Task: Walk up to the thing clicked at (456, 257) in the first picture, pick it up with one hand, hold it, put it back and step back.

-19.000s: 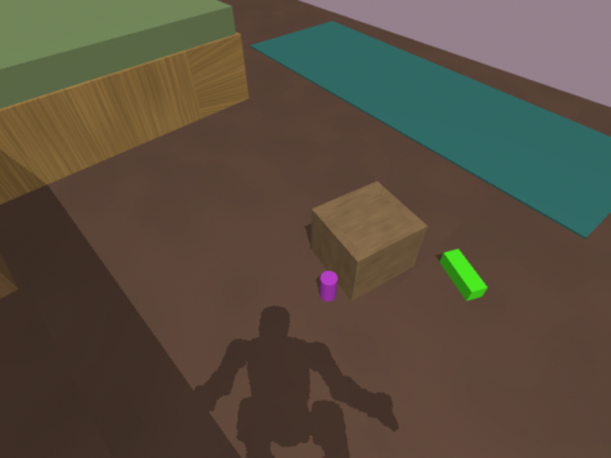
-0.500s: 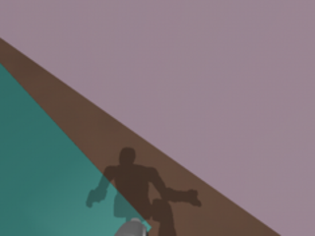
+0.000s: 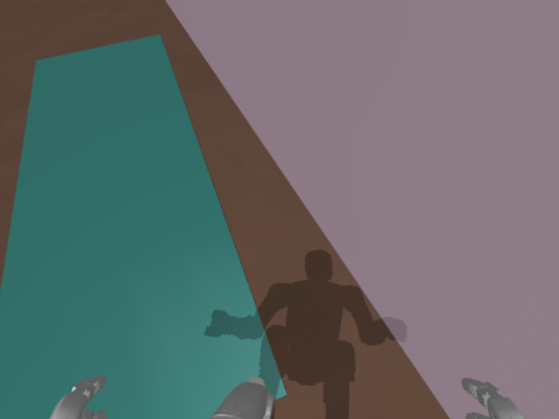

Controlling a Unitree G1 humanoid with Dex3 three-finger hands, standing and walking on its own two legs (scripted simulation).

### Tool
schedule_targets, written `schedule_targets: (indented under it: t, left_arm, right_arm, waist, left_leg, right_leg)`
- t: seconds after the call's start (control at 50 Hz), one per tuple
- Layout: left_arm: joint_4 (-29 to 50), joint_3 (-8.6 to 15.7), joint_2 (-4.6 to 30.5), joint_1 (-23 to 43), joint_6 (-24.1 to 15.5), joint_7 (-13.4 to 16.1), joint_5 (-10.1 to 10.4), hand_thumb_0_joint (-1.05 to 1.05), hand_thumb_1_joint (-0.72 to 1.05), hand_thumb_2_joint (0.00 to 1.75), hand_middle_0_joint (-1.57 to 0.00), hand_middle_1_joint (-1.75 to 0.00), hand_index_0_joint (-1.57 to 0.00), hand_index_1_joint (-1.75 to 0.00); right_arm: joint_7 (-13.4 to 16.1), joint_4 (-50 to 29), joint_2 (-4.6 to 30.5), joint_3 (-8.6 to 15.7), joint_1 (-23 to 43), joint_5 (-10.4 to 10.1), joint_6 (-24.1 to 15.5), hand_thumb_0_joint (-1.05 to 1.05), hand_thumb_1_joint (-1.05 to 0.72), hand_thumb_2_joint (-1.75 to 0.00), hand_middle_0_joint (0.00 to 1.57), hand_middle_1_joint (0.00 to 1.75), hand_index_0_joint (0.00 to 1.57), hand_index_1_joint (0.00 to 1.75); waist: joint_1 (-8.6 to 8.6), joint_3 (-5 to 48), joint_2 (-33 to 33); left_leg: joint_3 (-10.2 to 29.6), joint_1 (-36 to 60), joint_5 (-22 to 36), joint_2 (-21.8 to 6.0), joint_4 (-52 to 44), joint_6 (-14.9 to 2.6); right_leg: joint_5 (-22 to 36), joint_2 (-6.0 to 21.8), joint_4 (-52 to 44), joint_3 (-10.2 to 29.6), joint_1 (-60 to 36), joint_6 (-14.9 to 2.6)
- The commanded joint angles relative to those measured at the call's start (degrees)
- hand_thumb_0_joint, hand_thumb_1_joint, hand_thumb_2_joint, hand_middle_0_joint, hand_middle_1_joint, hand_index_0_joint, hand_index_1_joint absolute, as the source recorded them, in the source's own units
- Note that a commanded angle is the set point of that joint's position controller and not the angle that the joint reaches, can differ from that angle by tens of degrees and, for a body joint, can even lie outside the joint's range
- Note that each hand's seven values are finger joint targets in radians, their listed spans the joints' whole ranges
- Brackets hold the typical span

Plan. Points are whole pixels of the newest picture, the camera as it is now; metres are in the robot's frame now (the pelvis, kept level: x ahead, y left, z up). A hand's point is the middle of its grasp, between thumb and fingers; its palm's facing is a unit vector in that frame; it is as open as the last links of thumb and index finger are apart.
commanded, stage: walk up
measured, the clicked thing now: out of the picture -0.10 +1.58 -0.73
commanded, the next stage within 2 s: none
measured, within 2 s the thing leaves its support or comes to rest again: neither
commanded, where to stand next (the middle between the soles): +0.07 +0.12 m, yaw +89 degrees
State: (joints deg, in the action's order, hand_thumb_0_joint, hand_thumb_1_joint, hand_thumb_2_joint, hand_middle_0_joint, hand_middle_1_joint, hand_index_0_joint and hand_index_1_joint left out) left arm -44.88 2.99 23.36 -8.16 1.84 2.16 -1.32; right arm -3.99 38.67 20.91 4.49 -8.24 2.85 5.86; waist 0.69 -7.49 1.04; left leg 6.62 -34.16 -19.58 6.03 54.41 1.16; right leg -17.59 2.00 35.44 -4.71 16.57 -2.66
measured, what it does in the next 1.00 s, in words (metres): steps on the spot, turning left: left foot, then right foot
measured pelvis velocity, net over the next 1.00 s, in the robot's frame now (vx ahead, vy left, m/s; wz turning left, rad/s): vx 0.03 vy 0.06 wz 0.96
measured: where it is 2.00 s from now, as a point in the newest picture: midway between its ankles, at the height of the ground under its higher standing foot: outside the picture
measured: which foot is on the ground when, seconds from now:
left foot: up 0.00-0.38, down 0.40-0.82, up 0.84-1.00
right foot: down 0.00-0.40, up 0.42-0.78, down 0.80-1.00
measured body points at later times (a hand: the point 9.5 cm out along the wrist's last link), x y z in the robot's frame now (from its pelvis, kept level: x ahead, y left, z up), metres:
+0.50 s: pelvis -0.04 +0.05 +0.00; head -0.04 +0.09 +0.44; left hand -0.17 +0.38 -0.12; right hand +0.22 -0.19 -0.08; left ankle -0.08 +0.16 -0.73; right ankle +0.02 -0.07 -0.69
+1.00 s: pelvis +0.03 +0.06 +0.00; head +0.07 +0.10 +0.44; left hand -0.14 +0.34 -0.10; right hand +0.36 -0.02 -0.11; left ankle -0.07 +0.14 -0.67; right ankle +0.16 +0.04 -0.73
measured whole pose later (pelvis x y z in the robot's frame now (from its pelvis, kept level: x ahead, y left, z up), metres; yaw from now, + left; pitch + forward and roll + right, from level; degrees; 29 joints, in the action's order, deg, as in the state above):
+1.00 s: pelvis +0.03 +0.06 +0.00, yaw +55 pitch -1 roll +2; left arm -40.7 0.9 21.4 -9.2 0.1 -1.7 -1.9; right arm 0.5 40.1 23.9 4.0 -13.1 0.6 0.1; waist -1.7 -9.4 0.2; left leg 0.7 -26.4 -28.1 3.4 58.9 0.7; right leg -17.7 7.2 38.2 -6.4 21.7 -4.4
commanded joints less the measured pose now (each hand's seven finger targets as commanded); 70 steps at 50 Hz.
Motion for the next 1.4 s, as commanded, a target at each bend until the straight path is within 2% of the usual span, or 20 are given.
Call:
schedule_targets:
  t: [0.0,0.04,0.18,0.3,0.36,0.38,0.4,0.42,0.48,0.7,0.76,0.8,0.82,0.92,1.08,1.1,1.14,1.16,1.22,1.38]
  left_arm:
    - [3.27,5.11,13.38,0.2,-3.62,1.83,-0.69,0.0,0.9,0.9,-0.2,-0.3,-0.2,-0.3]
    - [3.33,5.49,13.71,-3.13,-3.69,1.0,-0.65,0.0,0.9,0.9,-0.2,-0.3,-0.2,-0.3]
    - [4.45,7.35,18.19,-6.77,-4.52,-0.82,-1.82,0.0,0.9,0.9,-0.2,-0.3,-0.2,-0.3]
    - [5.7,8.32,20.19,-4.66,-4.81,-2.36,-2.48,0.0,0.9,0.9,-0.2,-0.3,-0.2,-0.3]
    - [5.21,7.11,16.9,-4.44,-3.8,-3.42,-2.2,0.0,0.9,0.9,-0.2,-0.3,-0.2,-0.3]
    - [5.16,5.38,12.67,-6.58,-3.37,-4.01,-1.3,0.0,0.9,0.9,-0.2,-0.3,-0.2,-0.3]
    - [9.05,3.79,9.25,-2.16,-3.82,-4.62,-0.58,0.0,0.9,0.9,-0.2,-0.3,-0.2,-0.3]
    - [10.17,4.97,14.82,3.74,-4.54,-4.3,-1.03,0.0,0.9,0.9,-0.2,-0.3,-0.2,-0.3]
    - [4.71,4.5,15.28,-6.99,-4.83,-5.16,0.16,0.0,0.9,0.9,-0.2,-0.3,-0.2,-0.3]
    - [7.22,3.2,10.72,-3.13,-3.87,-3.19,0.48,0.0,0.9,0.9,-0.2,-0.3,-0.2,-0.3]
    - [6.92,3.5,11.55,-5.55,-4.25,-2.71,0.2,0.0,0.9,0.9,-0.2,-0.3,-0.2,-0.3]
    - [6.15,4.47,18.48,-8.65,-4.16,-2.11,0.21,0.0,0.9,0.9,-0.2,-0.3,-0.2,-0.3]
    - [6.78,4.53,17.9,-5.89,-3.83,-2.56,0.21,0.0,0.9,0.9,-0.2,-0.3,-0.2,-0.3]
    - [6.77,3.51,13.41,-3.01,-2.94,-2.4,-0.82,0.0,0.9,0.9,-0.2,-0.3,-0.2,-0.3]
    - [8.83,3.64,12.97,-1.53,-0.05,-4.3,0.07,0.0,0.9,0.9,-0.2,-0.3,-0.2,-0.3]
    - [8.51,2.93,10.7,-2.55,0.52,-4.25,0.47,0.0,0.9,0.9,-0.2,-0.3,-0.2,-0.3]
    - [10.82,2.74,9.99,-1.22,1.45,-3.48,0.7,0.0,0.9,0.9,-0.2,-0.3,-0.2,-0.3]
    - [10.34,3.47,13.02,1.07,1.33,-2.96,0.53,0.0,0.9,0.9,-0.2,-0.3,-0.2,-0.3]
    - [6.1,3.87,12.27,-5.32,0.85,-2.94,1.26,0.0,0.9,0.9,-0.2,-0.3,-0.2,-0.3]
    - [5.88,4.25,12.39,-5.05,-0.21,-2.69,0.37,0.0,0.9,0.9,-0.2,-0.3,-0.2,-0.3]
  right_arm:
    - [-1.95,-3.06,9.95,2.8,-6.31,0.05,-1.76,0.0,-0.9,-0.9,0.2,0.3,0.2,0.3]
    - [-2.09,-3.13,10.23,2.67,-4.43,-0.53,-1.74,0.0,-0.9,-0.9,0.2,0.3,0.2,0.3]
    - [-2.22,-2.43,12.47,2.86,1.96,-0.29,-1.77,0.0,-0.9,-0.9,0.2,0.3,0.2,0.3]
    - [-2.93,0.18,13.77,3.23,-1.79,-1.73,-2.74,0.0,-0.9,-0.9,0.2,0.3,0.2,0.3]
    - [-1.35,4.57,15.75,4.69,-14.11,-1.72,-3.77,0.0,-0.9,-0.9,0.2,0.3,0.2,0.3]
    - [0.0,5.01,19.92,6.11,-16.07,-1.06,-3.57,0.0,-0.9,-0.9,0.2,0.3,0.2,0.3]
    - [0.93,3.01,26.16,7.11,-16.3,-0.66,-3.73,0.0,-0.9,-0.9,0.2,0.3,0.2,0.3]
    - [0.95,2.25,27.09,6.85,-14.36,-1.31,-3.82,0.0,-0.9,-0.9,0.2,0.3,0.2,0.3]
    - [1.94,-0.49,19.27,3.51,-4.36,-1.89,-4.53,0.0,-0.9,-0.9,0.2,0.3,0.2,0.3]
    - [5.2,-3.88,16.44,3.65,-9.78,-1.49,-7.18,0.0,-0.9,-0.9,0.2,0.3,0.2,0.3]
    - [5.88,-5.1,14.73,3.32,-10.06,-2.47,-6.69,0.0,-0.9,-0.9,0.2,0.3,0.2,0.3]
    - [6.83,-5.35,10.94,1.78,-11.18,-3.24,-7.35,0.0,-0.9,-0.9,0.2,0.3,0.2,0.3]
    - [7.45,-4.17,13.87,2.71,-10.96,-2.18,-6.89,0.0,-0.9,-0.9,0.2,0.3,0.2,0.3]
    - [4.88,-1.83,11.86,2.8,-12.76,-2.32,-7.0,0.0,-0.9,-0.9,0.2,0.3,0.2,0.3]
    - [5.46,1.44,12.86,3.43,-16.01,-1.92,-8.44,0.0,-0.9,-0.9,0.2,0.3,0.2,0.3]
    - [5.89,1.63,14.66,4.1,-16.96,-1.42,-8.92,0.0,-0.9,-0.9,0.2,0.3,0.2,0.3]
    - [6.84,-1.91,25.97,6.1,-14.32,-0.61,-9.24,0.0,-0.9,-0.9,0.2,0.3,0.2,0.3]
    - [7.28,-1.51,25.59,6.12,-12.42,-1.37,-9.27,0.0,-0.9,-0.9,0.2,0.3,0.2,0.3]
    - [8.14,-1.6,19.05,3.81,-8.98,-1.83,-9.56,0.0,-0.9,-0.9,0.2,0.3,0.2,0.3]
    - [7.42,-2.09,19.11,3.7,-11.76,-1.06,-8.64,0.0,-0.9,-0.9,0.2,0.3,0.2,0.3]
  waist:
    - [1.4,9.59,-7.16]
    - [-1.38,11.17,-8.58]
    - [-6.45,6.17,-12.2]
    - [-4.09,8.1,-10.08]
    - [2.35,13.53,1.82]
    - [4.06,10.38,15.52]
    - [5.42,5.77,24.14]
    - [6.07,1.81,15.46]
    - [-1.36,3.75,9.24]
    - [-1.49,6.84,8.08]
    - [-4.02,9.81,2.48]
    - [-4.65,17.29,-15.25]
    - [-3.73,16.37,-16.08]
    - [-2.7,10.08,-16.49]
    - [-0.78,11.56,-9.95]
    - [0.21,11.05,-3.74]
    - [0.6,6.26,10.05]
    - [0.98,4.91,6.67]
    - [-2.26,8.22,7.36]
    - [-0.01,10.96,9.46]
  left_leg:
    - [-0.66,-0.45,5.94,-4.6,10.06,-0.17]
    - [-2.51,-2.07,4.73,-6.34,5.12,0.08]
    - [-6.96,-0.29,1.04,-11.36,-5.21,-0.67]
    - [-10.42,9.11,-5.87,-12.54,-13.34,-3.05]
    - [-11.95,30.24,-6.95,-6.48,-26.37,-5.88]
    - [-0.42,35.95,-14.37,-8.86,-34.31,-9.12]
    - [30.97,36.05,-26.05,-22.1,-42.71,-16.18]
    - [39.21,26.47,-30.95,-26.77,-46.83,-22.17]
    - [17.03,27.35,-11.72,-16.55,-38.49,-14.99]
    - [17.35,18.5,42.75,-11.51,-22.14,-11.41]
    - [15.91,13.78,30.77,-6.56,-13.93,-7.03]
    - [-0.48,1.81,-2.53,2.85,2.35,-2.14]
    - [-3.19,0.14,-17.86,-1.25,10.27,-1.39]
    - [-4.72,4.26,-7.69,-4.56,6.8,-0.3]
    - [-10.11,22.39,5.13,-2.04,-19.16,-1.41]
    - [-3.1,27.33,2.73,-4.18,-22.87,-3.38]
    - [36.46,20.23,8.57,-26.14,-33.36,-16.78]
    - [36.63,15.62,9.39,-25.96,-34.17,-18.55]
    - [19.64,18.76,21.14,-16.56,-24.68,-12.91]
    - [25.66,20.69,9.43,-12.78,-23.57,-13.92]
  right_leg:
    - [24.51,13.3,-13.6,5.92,-9.43,1.15]
    - [26.77,13.77,-12.7,2.91,-17.27,0.59]
    - [-5.74,20.49,-21.83,2.5,-15.35,-1.64]
    - [-13.11,24.4,-19.46,-2.43,-9.58,-5.84]
    - [-18.55,17.57,0.4,-10.88,2.22,-1.29]
    - [-18.42,10.51,16.91,-15.34,13.49,2.42]
    - [-23.04,0.79,27.51,-11.15,32.54,6.23]
    - [-18.96,4.57,26.58,1.3,29.93,5.02]
    - [-7.82,5.99,22.56,4.16,22.49,3.71]
    - [-0.65,-0.49,7.84,4.63,6.81,0.55]
    - [7.97,-0.34,-6.05,7.23,-5.77,-2.39]
    - [21.38,23.91,-11.82,28.96,-17.47,-10.48]
    - [21.06,29.69,-12.23,34.79,-16.38,-15.72]
    - [21.01,15.13,-7.41,10.07,-8.39,-9.12]
    - [5.52,16.22,3.9,1.0,2.96,-5.37]
    - [-1.27,13.79,11.66,-0.03,10.07,-2.87]
    - [-19.3,3.7,28.2,5.07,24.2,3.3]
    - [-17.04,5.03,31.66,8.64,20.5,3.08]
    - [-10.29,4.76,30.51,7.61,17.66,2.15]
    - [-13.07,0.55,23.3,6.8,15.29,1.51]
